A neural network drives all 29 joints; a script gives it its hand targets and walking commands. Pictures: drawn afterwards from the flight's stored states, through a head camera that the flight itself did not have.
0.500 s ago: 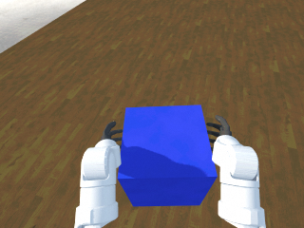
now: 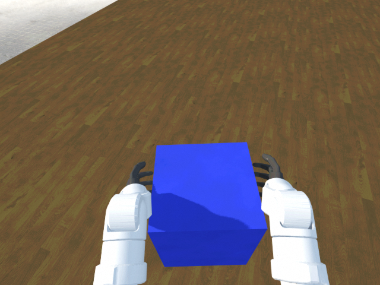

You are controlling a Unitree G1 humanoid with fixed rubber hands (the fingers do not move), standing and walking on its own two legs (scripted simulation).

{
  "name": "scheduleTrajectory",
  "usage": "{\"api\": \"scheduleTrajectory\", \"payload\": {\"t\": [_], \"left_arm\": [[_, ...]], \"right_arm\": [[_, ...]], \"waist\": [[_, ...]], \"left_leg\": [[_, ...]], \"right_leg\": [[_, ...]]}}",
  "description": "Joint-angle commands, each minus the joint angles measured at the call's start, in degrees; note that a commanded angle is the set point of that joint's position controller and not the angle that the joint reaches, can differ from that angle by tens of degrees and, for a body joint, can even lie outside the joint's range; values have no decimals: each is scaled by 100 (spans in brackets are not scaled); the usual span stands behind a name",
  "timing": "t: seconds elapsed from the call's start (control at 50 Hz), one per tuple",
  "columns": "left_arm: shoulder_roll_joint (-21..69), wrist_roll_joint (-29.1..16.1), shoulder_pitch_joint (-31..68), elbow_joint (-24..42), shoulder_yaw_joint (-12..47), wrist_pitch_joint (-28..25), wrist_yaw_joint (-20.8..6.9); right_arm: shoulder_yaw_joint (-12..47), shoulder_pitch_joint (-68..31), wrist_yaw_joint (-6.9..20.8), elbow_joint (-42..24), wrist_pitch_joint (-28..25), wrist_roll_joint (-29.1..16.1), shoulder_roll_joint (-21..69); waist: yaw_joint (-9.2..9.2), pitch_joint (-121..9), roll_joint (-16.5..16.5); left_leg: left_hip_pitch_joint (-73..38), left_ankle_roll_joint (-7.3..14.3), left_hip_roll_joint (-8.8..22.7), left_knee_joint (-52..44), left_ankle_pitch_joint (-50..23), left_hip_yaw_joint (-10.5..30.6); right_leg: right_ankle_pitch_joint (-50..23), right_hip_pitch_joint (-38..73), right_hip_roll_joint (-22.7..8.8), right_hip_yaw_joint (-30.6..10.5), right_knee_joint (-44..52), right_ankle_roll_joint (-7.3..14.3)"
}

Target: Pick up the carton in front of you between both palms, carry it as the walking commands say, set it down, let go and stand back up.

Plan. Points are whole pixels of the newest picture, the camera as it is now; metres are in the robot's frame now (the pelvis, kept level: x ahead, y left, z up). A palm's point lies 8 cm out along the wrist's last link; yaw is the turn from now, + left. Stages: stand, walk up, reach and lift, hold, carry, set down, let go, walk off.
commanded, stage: carry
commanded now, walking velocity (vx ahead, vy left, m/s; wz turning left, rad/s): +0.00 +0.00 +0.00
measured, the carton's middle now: (203, 207) +0.31 +0.00 -0.05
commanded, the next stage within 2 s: none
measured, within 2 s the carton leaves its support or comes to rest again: neither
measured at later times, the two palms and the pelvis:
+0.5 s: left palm (129, 222) +0.24 +0.16 +0.02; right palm (273, 216) +0.26 -0.14 +0.02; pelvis -0.04 +0.00 -0.01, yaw +1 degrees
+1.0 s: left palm (121, 241) +0.20 +0.16 +0.03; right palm (278, 235) +0.22 -0.14 +0.04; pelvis -0.08 +0.01 -0.01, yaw +1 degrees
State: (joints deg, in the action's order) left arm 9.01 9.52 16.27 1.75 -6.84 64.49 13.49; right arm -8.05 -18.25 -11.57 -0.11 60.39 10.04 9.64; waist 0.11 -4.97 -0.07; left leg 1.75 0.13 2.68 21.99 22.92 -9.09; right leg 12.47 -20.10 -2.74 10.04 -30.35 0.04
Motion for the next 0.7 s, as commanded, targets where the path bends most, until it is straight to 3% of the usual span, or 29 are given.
{"api": "scheduleTrajectory", "payload": {"t": [0.0, 0.02, 0.04, 0.06, 0.08, 0.12, 0.14, 0.2, 0.24, 0.34, 0.46, 0.58, 0.68], "left_arm": [[6242, -2517, 3231, 449, 3892, -602, -2601], [6201, -2463, 3187, 408, 3877, -727, -2617], [6207, -2430, 3137, 367, 3860, -852, -2628], [6198, -2394, 3000, 289, 3844, -978, -2627], [6156, -2351, 2968, 290, 3815, -1107, -2636], [6081, -2291, 2988, 265, 3810, -1317, -2649], [6016, -2220, 2836, 138, 3755, -1415, -2659], [5842, -1863, 2387, -238, 3527, -1767, -2698], [5700, -1687, 2278, -241, 3465, -2015, -2692], [5045, -1168, 2401, -255, 3068, -2581, -2531], [4969, -948, 2593, -697, 2774, -2987, -2498], [5138, -1143, 2437, -590, 3042, -2742, -2531], [4973, -1041, 2294, -672, 2854, -2530, -2521]], "right_arm": [[3605, -2058, 2583, 305, -188, -2319, 6397], [3636, -2113, 2583, 245, -278, -2301, 6344], [3680, -2119, 2581, 223, -373, -2280, 6335], [3708, -2166, 2587, 181, -471, -2267, 6292], [3769, -2179, 2583, 169, -582, -2249, 6291], [3802, -2156, 2558, 197, -785, -2207, 6201], [3769, -2031, 2549, 304, -882, -2137, 6148], [3499, -1479, 2555, 723, -1245, -1762, 6008], [3325, -1248, 2533, 800, -1505, -1509, 5908], [2823, -1372, 2408, 916, -2068, -962, 5257], [2658, -1744, 2365, 1251, -2485, -813, 5138], [2979, -1602, 2372, 1084, -2239, -1013, 5321], [2793, -1456, 2367, 1165, -2029, -921, 5169]], "waist": [[-9, -1581, 889], [11, -1909, 388], [-14, -2183, -21], [-29, -2258, -435], [-9, -2128, -379], [8, -1809, -332], [0, -1832, -293], [20, -1877, 219], [26, -1803, 363], [9, -1667, 195], [-15, -1477, 20], [-13, -1441, 6], [-17, -1268, 48]], "left_leg": [[-220, 77, 876, 942, -6001, 127], [327, -78, 624, 1127, -4977, 96], [695, -181, 493, 1183, -3573, 205], [848, -208, 368, 1062, -2490, 296], [797, -212, 366, 756, -2098, 339], [544, -150, 425, 357, -2303, 363], [263, -126, 512, 419, -2827, 383], [-166, -87, 774, 785, -4798, 381], [-22, -60, 800, 862, -4979, 332], [314, -47, 671, 709, -3540, 256], [742, 26, 617, 473, -2133, 334], [873, 59, 604, 365, -1643, 393], [1057, 85, 619, 261, -1340, 409]], "right_leg": [[-1950, 1140, -92, -1, 475, 148], [-4217, 1861, -552, -417, -180, 446], [-5252, 2302, -844, -690, -258, 679], [-5435, 2451, -945, -805, -242, 749], [-5463, 2290, -960, -791, -187, 689], [-4530, 1821, -790, -651, -223, 477], [-4012, 1544, -720, -601, -229, 381], [-2879, 934, -517, -371, -439, 223], [-2598, 899, -475, -309, -443, 190], [-2680, 966, -637, -464, -343, 257], [-2183, 1033, -681, -549, -90, 241], [-1876, 998, -684, -559, 69, 223], [-1567, 889, -690, -550, 166, 202]]}}
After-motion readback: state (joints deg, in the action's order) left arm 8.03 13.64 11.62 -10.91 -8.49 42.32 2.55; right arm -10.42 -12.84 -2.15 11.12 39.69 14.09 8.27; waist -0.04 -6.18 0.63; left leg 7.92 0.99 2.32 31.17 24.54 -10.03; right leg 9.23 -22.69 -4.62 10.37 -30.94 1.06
